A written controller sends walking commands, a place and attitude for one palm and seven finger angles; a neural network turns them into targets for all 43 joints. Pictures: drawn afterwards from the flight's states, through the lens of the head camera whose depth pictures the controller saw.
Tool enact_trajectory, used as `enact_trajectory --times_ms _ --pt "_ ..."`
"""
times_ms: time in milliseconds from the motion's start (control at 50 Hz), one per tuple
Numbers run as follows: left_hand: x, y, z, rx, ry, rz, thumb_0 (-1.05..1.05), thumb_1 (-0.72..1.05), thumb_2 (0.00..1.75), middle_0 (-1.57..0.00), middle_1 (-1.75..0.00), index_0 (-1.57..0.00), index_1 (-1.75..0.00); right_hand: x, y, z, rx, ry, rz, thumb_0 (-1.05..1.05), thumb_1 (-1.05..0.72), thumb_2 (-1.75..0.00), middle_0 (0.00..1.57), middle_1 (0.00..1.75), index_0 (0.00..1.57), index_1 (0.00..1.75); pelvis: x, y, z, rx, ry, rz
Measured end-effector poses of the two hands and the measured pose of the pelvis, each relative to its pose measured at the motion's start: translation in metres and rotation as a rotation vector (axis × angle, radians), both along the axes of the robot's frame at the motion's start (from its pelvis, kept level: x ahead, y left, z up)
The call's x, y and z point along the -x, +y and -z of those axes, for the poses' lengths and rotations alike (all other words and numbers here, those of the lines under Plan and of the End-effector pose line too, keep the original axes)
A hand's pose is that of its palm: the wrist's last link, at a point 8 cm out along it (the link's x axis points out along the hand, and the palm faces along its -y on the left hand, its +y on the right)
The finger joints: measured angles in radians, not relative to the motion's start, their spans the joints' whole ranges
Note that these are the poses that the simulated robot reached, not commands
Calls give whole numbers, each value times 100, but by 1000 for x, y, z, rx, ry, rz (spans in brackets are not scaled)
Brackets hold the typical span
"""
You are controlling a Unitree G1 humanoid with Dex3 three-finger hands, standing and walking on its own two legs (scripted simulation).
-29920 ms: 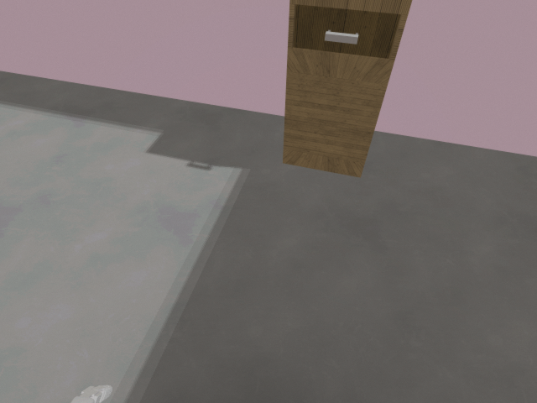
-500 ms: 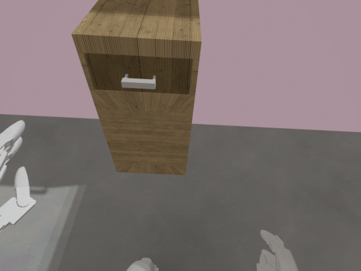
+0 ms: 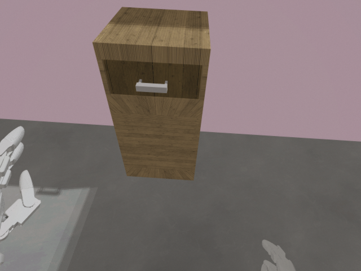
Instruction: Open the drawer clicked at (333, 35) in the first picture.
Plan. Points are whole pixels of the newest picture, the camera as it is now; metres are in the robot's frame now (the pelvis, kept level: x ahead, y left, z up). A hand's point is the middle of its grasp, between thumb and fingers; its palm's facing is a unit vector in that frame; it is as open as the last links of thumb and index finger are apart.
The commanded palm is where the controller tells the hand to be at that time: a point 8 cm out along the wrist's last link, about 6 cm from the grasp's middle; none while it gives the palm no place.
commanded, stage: stop stepping back and stand still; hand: left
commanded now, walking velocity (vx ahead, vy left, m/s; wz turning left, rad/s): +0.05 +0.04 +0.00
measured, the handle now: (152, 84) +0.81 +0.16 -0.03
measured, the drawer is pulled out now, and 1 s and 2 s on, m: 0.00 0.00 0.00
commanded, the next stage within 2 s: let the arm hang, fingers relaxed in 0.02 s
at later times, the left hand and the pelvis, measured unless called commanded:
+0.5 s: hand out of the picture +0.00 +0.20 -0.17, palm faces +0.02 -0.98 -0.18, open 7.1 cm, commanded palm none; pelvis -0.01 +0.01 +0.00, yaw +3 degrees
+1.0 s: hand out of the picture +0.05 +0.25 -0.15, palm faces +0.03 -0.94 -0.33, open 7.4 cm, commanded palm none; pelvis +0.00 +0.01 +0.01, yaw +3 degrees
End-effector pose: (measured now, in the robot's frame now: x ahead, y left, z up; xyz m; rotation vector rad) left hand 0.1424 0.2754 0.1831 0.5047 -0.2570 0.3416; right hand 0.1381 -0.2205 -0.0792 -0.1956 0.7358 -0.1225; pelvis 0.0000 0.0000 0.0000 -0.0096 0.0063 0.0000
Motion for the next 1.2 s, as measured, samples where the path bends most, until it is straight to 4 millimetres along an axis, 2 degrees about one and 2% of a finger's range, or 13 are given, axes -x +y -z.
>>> enact_trajectory --times_ms 120,140,200,260,340,400,540,620,680,760,860,1060,1200 --pt "-4 21 10 46 -12 -45 1 89 89 -21 -30 -21 -30 -11 4 -2 59 11 -12 1 -90 -90 20 30 20 30 -6 15 3 11 -19 -17" --pt "-9 25 19 37 18 -40 1 89 89 -21 -30 -21 -30 -14 5 -1 56 10 -26 1 -90 -90 20 30 20 30 -6 18 4 9 -14 -16" --pt "-32 40 93 125 332 -62 0 89 89 -20 -30 -20 -30 -18 3 14 43 66 -66 1 -90 -90 20 30 20 30 -1 26 6 1 7 -34" --pt "-27 35 188 260 726 -102 0 90 90 -19 -29 -20 -30 -9 2 25 42 127 -73 1 -90 -90 20 30 20 30 6 26 8 -12 8 -47" --pt "28 -2 283 378 1141 -90 0 91 89 -19 -29 -19 -30 15 -5 38 24 214 -39 0 -90 -90 20 30 20 30 11 18 13 -39 -14 -27" --pt "83 -33 318 473 1385 -78 1 91 89 -19 -29 -20 -30 44 -10 42 26 331 -3 0 -90 -90 20 30 20 30 11 17 7 -18 -29 -42" --pt "162 -18 324 554 1576 -262 0 96 89 -20 -30 -21 -30 112 -19 45 63 612 33 0 -90 -90 20 30 20 30 9 14 -4 4 -28 -57" --pt "184 -3 316 535 1628 -338 0 94 89 -20 -30 -20 -30 129 -22 47 63 676 55 0 -90 -90 20 30 20 30 7 15 -7 3 -33 -57" --pt "187 7 310 511 1638 -371 0 93 89 -20 -30 -20 -30 131 -23 49 57 683 64 0 -90 -90 20 30 20 30 6 16 -9 0 -38 -57" --pt "177 17 304 480 1613 -383 0 92 89 -20 -29 -20 -30 122 -23 51 46 661 62 0 -90 -90 20 30 20 30 5 16 -10 -4 -41 -55" --pt "148 21 298 451 1544 -359 0 91 89 -20 -29 -20 -30 101 -25 53 35 604 53 0 -90 -90 20 30 20 30 2 15 -11 -10 -41 -51" --pt "78 15 290 416 1398 -269 0 91 89 -20 -29 -20 -30 55 -40 43 53 484 45 0 -90 -90 20 30 20 30 -6 10 -12 -13 -42 -44" --pt "51 12 287 399 1364 -236 0 90 89 -20 -29 -20 -30 39 -56 34 85 460 51 0 -90 -90 20 30 20 30 -13 5 -13 -13 -37 -40"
